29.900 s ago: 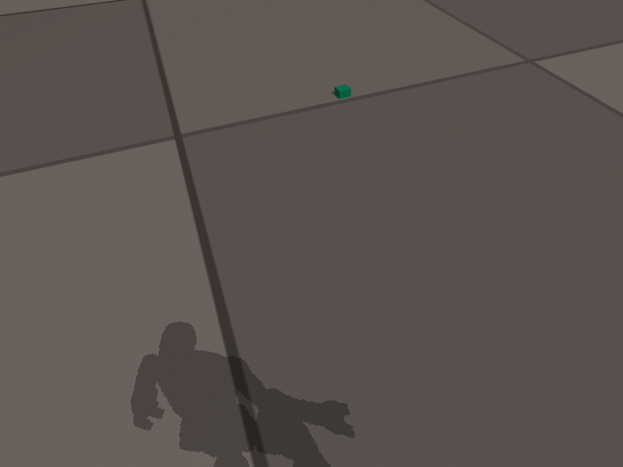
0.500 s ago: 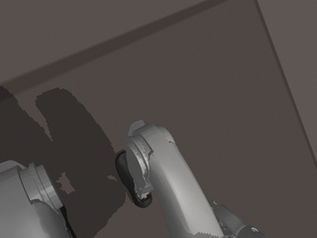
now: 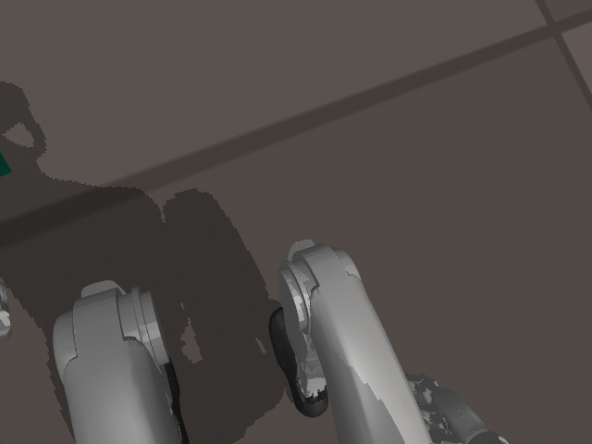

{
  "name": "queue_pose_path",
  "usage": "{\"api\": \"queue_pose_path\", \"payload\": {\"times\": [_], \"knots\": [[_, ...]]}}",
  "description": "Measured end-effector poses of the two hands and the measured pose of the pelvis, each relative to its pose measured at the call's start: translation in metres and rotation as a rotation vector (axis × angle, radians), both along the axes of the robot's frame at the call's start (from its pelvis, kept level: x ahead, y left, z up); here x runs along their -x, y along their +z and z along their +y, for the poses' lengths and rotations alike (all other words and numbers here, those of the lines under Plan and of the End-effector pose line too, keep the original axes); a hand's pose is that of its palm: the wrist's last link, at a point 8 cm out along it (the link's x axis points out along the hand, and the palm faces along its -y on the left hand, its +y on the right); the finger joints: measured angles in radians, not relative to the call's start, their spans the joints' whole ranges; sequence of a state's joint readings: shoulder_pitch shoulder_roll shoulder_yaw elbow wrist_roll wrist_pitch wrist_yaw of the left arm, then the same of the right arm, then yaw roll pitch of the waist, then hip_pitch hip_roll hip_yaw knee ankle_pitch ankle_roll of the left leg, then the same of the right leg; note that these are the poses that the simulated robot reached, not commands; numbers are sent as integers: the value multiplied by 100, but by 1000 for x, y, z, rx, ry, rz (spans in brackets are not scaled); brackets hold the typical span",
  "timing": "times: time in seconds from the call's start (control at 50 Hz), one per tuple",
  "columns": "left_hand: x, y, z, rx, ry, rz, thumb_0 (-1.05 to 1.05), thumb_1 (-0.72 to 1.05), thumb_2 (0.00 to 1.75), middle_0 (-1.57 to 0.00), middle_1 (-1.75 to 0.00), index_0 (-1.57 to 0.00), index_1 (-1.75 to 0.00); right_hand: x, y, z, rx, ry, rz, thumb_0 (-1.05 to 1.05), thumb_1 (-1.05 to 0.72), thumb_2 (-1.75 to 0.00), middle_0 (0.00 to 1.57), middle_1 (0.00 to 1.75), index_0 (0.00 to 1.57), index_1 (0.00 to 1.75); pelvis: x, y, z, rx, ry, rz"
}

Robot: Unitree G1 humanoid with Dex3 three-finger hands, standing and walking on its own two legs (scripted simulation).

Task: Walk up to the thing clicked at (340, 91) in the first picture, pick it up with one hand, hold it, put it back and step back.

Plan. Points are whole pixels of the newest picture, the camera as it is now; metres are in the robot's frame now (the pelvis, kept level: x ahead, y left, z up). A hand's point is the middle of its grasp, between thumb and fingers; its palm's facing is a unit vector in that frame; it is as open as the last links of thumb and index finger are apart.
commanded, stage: lift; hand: left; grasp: from above
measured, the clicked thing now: out of the picture +0.49 +0.36 -0.19
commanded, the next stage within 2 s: hold in 1.86 s
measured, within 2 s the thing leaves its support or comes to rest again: neither
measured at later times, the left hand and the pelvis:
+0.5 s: hand out of the picture +0.44 +0.36 -0.08, palm faces -0.39 -0.20 -0.90, open 9.5 cm; pelvis -0.01 +0.00 +0.05, yaw +4 degrees
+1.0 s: hand out of the picture +0.36 +0.34 +0.11, palm faces -0.37 -0.21 -0.90, open 9.5 cm; pelvis +0.00 +0.00 +0.20, yaw +9 degrees
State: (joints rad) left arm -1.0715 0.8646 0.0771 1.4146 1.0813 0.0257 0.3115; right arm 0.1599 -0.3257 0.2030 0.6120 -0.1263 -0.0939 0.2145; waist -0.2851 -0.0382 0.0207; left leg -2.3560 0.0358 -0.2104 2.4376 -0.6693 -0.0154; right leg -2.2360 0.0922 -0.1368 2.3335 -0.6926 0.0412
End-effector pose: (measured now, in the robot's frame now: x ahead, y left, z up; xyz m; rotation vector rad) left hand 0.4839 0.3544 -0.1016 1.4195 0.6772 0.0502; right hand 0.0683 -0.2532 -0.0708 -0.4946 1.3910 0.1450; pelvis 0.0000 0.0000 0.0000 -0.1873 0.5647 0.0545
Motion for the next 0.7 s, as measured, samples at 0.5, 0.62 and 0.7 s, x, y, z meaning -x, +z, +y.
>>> {"api": "queue_pose_path", "payload": {"times": [0.5, 0.62, 0.7], "knots": [[42, 78, 5, 30, -31, 32, 1, 15, 32, -71, -46, -74, -42, 2, 27, -16, 68, -129, 22, 0, -90, -90, 20, 30, 20, 30, 6, 45, -3, -35, 50, 50], [65, 118, 9, 31, -36, 22, 1, 14, 32, -72, -45, -75, -41, -22, 46, -14, 59, -132, -54, 0, -89, -90, 20, 30, 20, 30, 8, 71, -2, -48, 64, 55], [78, 147, 9, 32, -38, 22, 1, 14, 32, -72, -44, -75, -41, -39, 61, -7, 41, -132, -114, 0, -89, -90, 20, 30, 20, 30, 9, 92, 0, -54, 73, 49]]}}
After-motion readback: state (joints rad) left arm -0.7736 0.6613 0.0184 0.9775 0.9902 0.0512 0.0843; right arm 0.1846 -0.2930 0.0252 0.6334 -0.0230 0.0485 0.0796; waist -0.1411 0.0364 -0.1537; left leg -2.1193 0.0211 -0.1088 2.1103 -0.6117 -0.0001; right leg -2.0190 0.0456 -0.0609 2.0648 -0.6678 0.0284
